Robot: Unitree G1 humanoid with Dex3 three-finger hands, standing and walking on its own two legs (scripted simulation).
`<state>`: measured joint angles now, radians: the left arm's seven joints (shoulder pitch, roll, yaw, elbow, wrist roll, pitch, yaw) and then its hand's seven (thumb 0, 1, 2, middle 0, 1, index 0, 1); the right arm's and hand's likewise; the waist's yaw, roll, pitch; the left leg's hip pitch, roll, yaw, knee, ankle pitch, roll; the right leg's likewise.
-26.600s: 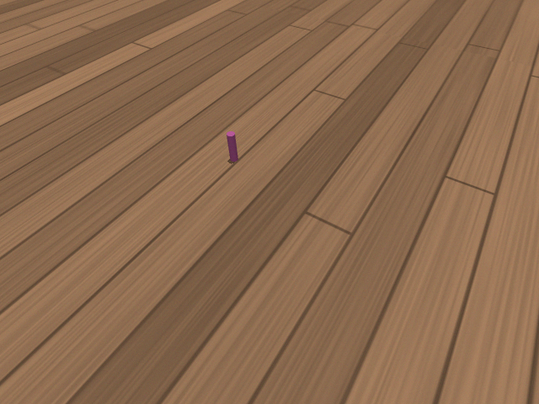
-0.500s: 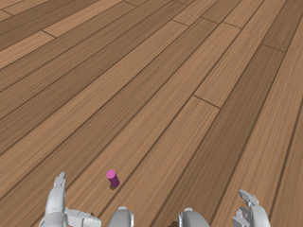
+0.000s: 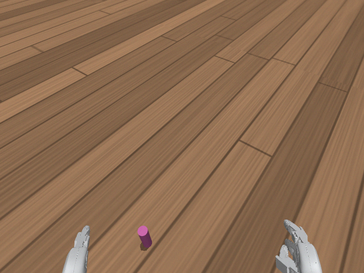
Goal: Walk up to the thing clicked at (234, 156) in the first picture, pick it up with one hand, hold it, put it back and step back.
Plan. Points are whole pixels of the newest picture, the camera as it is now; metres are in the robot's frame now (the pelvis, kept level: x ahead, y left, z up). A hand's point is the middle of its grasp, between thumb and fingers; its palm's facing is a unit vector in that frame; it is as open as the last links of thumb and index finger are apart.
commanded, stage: home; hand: left
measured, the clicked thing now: (145, 237) +0.40 +0.21 -0.63
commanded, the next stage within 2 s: stand in 1.42 s
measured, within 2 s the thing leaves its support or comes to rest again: neither
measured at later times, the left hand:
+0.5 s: hand out of the picture +0.15 +0.17 -0.05, palm faces +0.10 -0.95 -0.28, open 17.5 cm
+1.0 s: hand (110, 272) +0.16 +0.17 -0.05, palm faces +0.11 -0.95 -0.28, open 17.6 cm
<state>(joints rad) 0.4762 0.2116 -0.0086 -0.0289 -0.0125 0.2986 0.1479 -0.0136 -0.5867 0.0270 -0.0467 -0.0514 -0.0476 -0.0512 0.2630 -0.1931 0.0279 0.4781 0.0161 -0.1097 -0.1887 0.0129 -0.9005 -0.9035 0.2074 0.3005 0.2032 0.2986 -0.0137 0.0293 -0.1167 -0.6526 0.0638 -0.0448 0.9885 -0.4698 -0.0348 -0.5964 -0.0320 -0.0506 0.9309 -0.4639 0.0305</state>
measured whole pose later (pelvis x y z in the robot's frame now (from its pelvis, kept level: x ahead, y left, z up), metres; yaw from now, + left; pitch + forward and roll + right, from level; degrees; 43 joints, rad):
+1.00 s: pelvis -0.01 -0.01 +0.00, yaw +0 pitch +6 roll -2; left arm 0.47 0.20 -0.01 0.00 -0.01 0.26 0.13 -0.01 -0.57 0.04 -0.05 -0.06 -0.05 -0.06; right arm 0.28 -0.20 0.03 0.52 0.01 -0.14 -0.19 0.01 -0.90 -0.90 0.21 0.30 0.20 0.30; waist -0.02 0.03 -0.10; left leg -0.63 0.07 -0.04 0.96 -0.44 -0.04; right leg -0.59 -0.02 -0.05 0.92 -0.44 0.02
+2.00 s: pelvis -0.01 +0.00 +0.02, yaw +0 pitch +1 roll +0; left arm 0.26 0.30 0.01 0.54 0.06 0.05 0.02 0.00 0.63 0.84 -0.20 -0.30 -0.20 -0.30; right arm 0.19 -0.28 -0.01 0.77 -0.06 -0.03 -0.02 0.01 -0.90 -0.90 0.21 0.30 0.21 0.30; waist 0.01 -0.02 0.01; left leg -0.48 0.03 -0.01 0.85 -0.40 -0.03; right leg -0.45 -0.06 -0.02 0.86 -0.42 0.02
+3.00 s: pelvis -0.01 -0.01 +0.06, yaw +0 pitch -4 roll +0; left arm 0.12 0.33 0.01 1.16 0.02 -0.01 0.00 0.00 0.90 0.90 -0.20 -0.30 -0.20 -0.30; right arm 0.14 -0.33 -0.01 1.14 -0.02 0.00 0.00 0.01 -0.91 -0.90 0.20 0.30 0.20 0.30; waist 0.01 0.01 0.06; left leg -0.14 0.04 -0.01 0.37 -0.16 -0.03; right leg -0.11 -0.04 -0.05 0.36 -0.18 0.03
